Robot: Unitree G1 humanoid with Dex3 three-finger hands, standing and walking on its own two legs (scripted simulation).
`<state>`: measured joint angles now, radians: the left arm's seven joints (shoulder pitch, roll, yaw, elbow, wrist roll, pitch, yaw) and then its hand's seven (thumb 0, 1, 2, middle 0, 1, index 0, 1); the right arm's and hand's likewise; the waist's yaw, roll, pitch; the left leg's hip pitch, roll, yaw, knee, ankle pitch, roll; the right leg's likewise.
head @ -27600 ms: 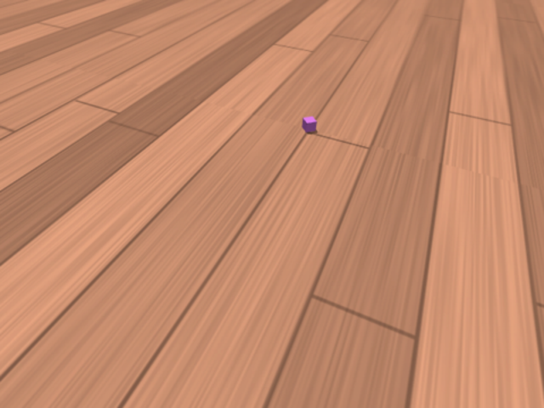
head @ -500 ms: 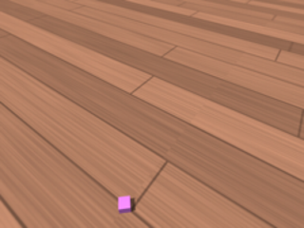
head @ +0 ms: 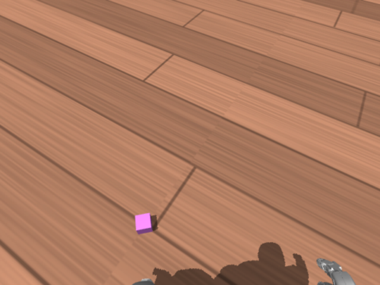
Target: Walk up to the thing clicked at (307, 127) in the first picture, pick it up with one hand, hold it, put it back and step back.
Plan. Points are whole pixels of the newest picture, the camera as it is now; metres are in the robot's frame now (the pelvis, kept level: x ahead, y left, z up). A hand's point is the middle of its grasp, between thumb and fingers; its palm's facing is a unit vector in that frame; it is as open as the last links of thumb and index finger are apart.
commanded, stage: walk up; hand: left
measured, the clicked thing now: (144, 223) +0.46 +0.22 -0.71
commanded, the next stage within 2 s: stand in 1.34 s
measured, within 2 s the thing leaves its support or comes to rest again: neither
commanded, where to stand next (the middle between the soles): +0.11 -0.01 m, yaw -3 degrees
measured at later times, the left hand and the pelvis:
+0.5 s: hand out of the picture +0.01 +0.26 -0.12, palm faces +0.08 -0.93 -0.36, open 7.4 cm; pelvis -0.03 -0.02 +0.02, yaw +5 degrees
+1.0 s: hand out of the picture +0.00 +0.31 -0.14, palm faces +0.15 -0.87 -0.47, open 7.4 cm; pelvis -0.06 +0.00 -0.01, yaw +6 degrees
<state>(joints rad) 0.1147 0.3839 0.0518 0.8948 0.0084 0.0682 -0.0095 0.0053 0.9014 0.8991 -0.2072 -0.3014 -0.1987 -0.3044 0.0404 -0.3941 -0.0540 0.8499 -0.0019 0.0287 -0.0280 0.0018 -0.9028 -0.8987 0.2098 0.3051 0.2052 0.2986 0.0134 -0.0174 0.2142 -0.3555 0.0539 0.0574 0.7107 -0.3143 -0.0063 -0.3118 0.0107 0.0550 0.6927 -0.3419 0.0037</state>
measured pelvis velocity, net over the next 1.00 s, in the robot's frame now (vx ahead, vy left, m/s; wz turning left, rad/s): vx -0.06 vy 0.00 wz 0.10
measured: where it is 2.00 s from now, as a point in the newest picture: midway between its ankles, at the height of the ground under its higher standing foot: outside the picture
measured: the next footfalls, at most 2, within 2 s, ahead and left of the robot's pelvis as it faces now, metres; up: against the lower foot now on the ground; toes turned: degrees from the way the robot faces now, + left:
left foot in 0.34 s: -0.03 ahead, +0.09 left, +0.00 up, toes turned +4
right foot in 0.62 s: +0.12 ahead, -0.14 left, +0.00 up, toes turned +3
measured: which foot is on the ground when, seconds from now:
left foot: down 0.00-0.02, up 0.04-0.32, down 0.34-0.64, up 0.66-0.92, down 0.94-1.00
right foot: down 0.00-0.36, up 0.38-0.60, down 0.62-0.98, up 1.00-1.00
